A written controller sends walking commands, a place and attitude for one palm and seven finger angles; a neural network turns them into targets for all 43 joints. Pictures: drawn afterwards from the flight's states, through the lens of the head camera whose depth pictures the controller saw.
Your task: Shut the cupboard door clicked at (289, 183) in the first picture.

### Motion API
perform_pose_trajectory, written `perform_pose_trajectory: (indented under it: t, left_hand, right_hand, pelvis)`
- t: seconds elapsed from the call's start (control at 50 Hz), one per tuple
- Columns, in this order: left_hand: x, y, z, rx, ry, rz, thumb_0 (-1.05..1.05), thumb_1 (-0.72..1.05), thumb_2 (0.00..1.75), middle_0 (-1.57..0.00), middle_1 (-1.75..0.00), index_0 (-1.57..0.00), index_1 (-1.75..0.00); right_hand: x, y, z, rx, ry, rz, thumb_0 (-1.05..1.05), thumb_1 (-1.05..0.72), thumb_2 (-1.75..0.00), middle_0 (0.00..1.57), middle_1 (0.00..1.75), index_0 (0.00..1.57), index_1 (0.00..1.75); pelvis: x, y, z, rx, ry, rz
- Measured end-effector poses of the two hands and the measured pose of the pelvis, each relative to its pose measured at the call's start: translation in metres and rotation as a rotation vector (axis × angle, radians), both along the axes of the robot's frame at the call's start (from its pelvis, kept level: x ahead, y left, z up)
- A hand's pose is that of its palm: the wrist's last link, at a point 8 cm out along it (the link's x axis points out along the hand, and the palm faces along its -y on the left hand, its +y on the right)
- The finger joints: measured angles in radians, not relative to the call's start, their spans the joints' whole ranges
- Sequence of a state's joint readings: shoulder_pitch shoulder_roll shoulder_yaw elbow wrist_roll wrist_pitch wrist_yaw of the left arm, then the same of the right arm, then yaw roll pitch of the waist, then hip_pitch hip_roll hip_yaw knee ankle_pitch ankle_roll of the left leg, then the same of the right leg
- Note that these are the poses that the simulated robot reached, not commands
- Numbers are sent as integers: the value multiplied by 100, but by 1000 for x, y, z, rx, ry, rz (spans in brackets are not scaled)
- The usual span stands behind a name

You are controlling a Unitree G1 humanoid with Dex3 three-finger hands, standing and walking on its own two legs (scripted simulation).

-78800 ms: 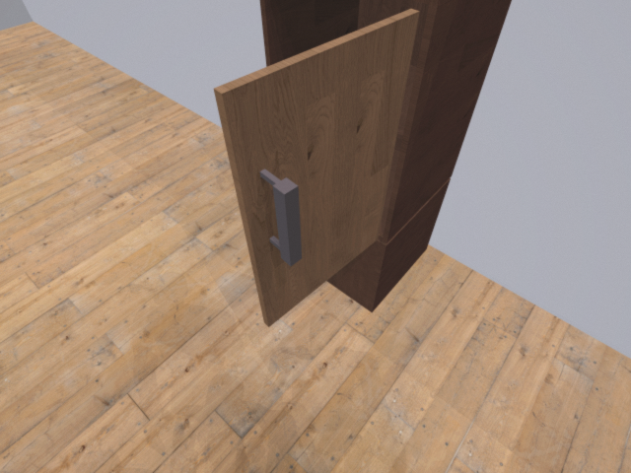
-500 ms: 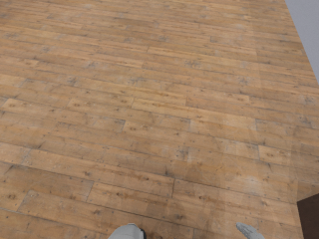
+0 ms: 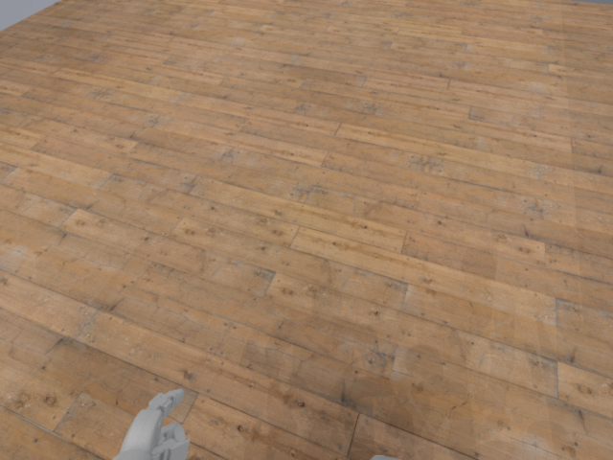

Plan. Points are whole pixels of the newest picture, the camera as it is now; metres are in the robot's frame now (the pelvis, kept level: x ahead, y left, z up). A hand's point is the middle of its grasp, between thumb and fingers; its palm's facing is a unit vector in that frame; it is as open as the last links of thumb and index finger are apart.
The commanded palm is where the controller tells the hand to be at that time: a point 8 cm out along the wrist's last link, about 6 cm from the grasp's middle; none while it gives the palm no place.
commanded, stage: walk to a spot facing it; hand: left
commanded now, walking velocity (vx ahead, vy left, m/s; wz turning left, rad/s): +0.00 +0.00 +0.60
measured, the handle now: out of the picture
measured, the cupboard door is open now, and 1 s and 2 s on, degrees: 7 7 7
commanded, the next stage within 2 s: turn to face it in 0.18 s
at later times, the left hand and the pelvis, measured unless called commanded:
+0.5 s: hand out of the picture +0.02 +0.22 -0.18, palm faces +0.28 -0.93 -0.24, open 7.4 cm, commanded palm none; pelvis +0.08 +0.03 +0.00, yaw +11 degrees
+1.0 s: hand (159, 444) +0.18 +0.24 -0.17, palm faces -0.03 -0.97 -0.22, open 7.4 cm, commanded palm none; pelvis +0.11 +0.04 +0.01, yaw -5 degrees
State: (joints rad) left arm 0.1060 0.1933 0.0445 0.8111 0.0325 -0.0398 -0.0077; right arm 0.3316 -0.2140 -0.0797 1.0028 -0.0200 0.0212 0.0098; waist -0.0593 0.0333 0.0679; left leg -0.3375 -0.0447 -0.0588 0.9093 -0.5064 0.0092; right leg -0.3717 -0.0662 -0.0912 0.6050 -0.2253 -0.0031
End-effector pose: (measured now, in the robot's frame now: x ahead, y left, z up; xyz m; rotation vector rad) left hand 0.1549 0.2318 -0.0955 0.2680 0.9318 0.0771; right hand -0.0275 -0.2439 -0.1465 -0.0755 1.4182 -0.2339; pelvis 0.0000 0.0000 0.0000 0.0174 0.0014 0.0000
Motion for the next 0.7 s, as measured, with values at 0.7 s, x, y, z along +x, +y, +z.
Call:
perform_pose_trajectory:
  t: [0.7]
  left_hand:
    - [-93, 17, -43, -91, 435, 350, 0, 91, 90, -20, -30, -20, -30]
  right_hand:
    - [284, 70, 14, 46, -313, 314, 1, -90, -90, 21, 30, 20, 30]
  pelvis:
    - [102, 17, -3, -10, -23, 79]
